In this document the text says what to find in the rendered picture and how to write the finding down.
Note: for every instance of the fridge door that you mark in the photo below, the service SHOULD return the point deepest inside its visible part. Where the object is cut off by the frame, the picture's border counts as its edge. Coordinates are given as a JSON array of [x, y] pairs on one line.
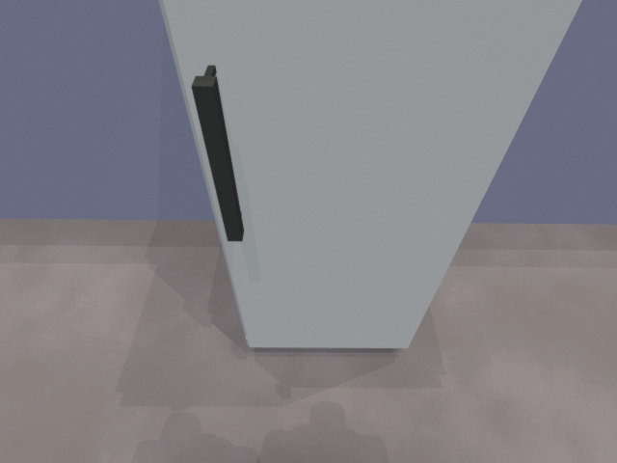
[[363, 136]]

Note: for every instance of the handle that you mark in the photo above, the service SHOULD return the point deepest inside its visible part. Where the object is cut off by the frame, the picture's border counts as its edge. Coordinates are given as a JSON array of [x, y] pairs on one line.
[[209, 106]]

